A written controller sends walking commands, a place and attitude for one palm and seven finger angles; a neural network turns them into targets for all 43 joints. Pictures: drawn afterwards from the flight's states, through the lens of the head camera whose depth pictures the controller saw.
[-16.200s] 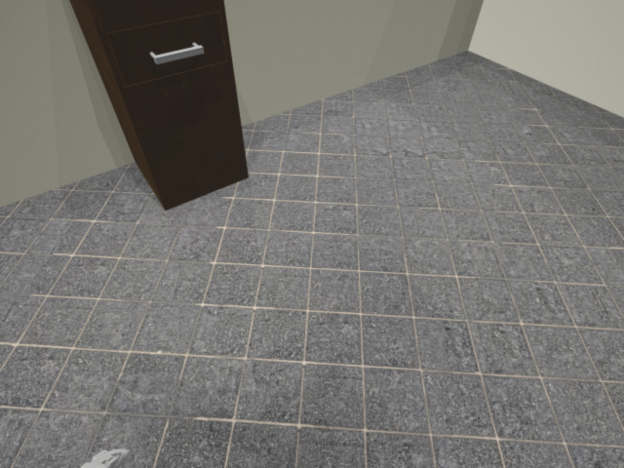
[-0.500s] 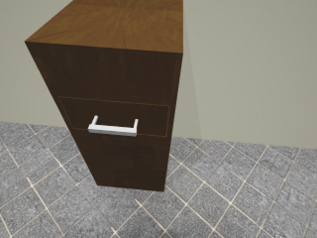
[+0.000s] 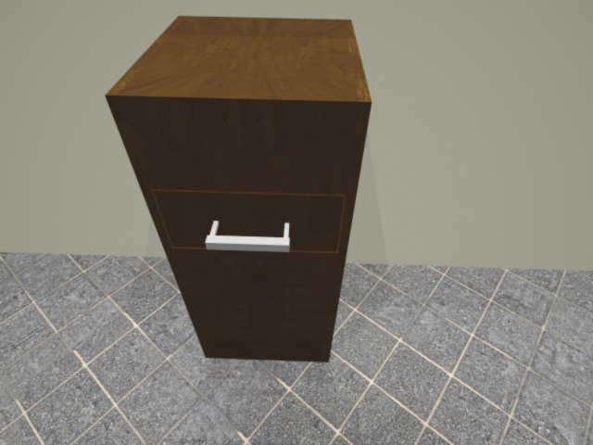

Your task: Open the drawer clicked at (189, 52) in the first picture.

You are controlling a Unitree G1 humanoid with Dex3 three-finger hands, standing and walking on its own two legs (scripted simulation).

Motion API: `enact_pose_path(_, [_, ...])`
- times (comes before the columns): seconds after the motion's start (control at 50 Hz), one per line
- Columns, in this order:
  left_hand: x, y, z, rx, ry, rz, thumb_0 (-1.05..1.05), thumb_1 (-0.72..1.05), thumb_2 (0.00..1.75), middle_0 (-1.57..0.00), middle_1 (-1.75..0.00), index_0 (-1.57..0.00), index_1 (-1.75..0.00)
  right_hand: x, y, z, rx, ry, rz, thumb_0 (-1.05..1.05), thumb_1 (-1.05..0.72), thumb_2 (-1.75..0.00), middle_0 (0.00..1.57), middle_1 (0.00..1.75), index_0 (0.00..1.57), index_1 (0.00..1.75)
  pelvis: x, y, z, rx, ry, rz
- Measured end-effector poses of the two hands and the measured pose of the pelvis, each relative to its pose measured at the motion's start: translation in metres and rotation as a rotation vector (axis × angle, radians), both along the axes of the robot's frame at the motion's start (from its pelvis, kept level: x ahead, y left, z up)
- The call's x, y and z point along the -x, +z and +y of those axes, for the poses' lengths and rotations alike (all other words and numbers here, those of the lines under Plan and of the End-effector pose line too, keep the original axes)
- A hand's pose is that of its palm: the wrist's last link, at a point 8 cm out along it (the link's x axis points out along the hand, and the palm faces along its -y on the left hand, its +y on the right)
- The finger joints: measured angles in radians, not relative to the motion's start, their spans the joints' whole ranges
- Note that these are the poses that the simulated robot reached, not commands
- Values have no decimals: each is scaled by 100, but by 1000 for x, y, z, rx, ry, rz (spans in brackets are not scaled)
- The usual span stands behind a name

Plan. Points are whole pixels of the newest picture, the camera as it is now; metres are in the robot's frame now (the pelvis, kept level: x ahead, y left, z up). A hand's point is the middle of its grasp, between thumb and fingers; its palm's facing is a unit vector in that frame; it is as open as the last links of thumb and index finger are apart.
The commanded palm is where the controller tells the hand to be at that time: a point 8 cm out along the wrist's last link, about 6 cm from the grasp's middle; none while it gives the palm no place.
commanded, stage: come to a stop and stand still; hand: left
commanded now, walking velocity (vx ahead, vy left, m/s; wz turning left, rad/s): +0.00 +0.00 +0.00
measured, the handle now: (249, 235) +0.54 +0.13 -0.08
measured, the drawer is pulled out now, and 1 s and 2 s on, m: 0.00 0.00 0.00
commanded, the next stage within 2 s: look again from close up in 1.26 s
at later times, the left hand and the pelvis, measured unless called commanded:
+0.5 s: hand out of the picture -0.01 +0.18 -0.18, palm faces +0.05 -0.99 -0.14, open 7.4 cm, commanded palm none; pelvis +0.02 +0.03 +0.00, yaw +1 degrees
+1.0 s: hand out of the picture +0.08 +0.18 -0.18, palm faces +0.04 -0.98 -0.20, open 7.3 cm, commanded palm none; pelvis +0.07 +0.01 +0.00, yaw +1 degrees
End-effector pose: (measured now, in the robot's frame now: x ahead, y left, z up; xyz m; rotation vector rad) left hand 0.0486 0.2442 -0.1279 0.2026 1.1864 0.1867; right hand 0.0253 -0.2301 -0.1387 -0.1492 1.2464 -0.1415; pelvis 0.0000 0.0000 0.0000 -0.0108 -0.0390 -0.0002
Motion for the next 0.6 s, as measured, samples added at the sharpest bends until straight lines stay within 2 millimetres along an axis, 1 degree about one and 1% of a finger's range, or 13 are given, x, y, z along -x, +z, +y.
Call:
enact_pose_path(0.06, [5,0,7,7,0,6,1,91,90,-20,-30,-20,-30,18,-2,10,-6,4,49,0,-93,-90,20,30,20,30,4,1,8,0,8,2])
enact_pose_path(0.12, [15,-2,9,20,7,34,1,91,90,-20,-30,-19,-30,30,-4,19,-12,6,92,0,-92,-90,20,30,20,30,6,1,14,1,15,3])
enact_pose_path(0.18, [28,-6,8,38,19,75,1,91,90,-20,-30,-19,-30,37,-4,25,-15,6,121,0,-91,-90,20,30,20,30,5,2,19,2,21,3])
enact_pose_path(0.24, [42,-10,4,59,33,119,1,91,90,-20,-30,-19,-30,38,-4,29,-14,7,136,0,-91,-90,20,30,20,30,3,2,22,2,25,3])
enact_pose_path(0.34, [61,-17,-5,94,53,184,1,91,90,-20,-30,-20,-30,28,-3,33,-8,15,135,0,-91,-90,20,30,20,30,-4,2,25,-1,29,1])
enact_pose_path(0.42, [69,-18,-12,114,61,226,1,91,90,-20,-30,-20,-30,15,-1,34,-3,18,123,0,-91,-90,20,30,20,30,-12,3,26,-1,26,6])
enact_pose_path(0.5, [68,-19,-17,124,65,252,1,91,90,-20,-30,-20,-30,-1,0,35,0,21,111,0,-91,-90,20,30,20,30,-21,3,26,-2,24,14])
enact_pose_path(0.6, [55,-19,-20,125,67,261,1,91,90,-20,-30,-20,-30,-16,0,34,6,23,110,1,-91,-90,20,30,20,30,-35,3,25,-2,23,22])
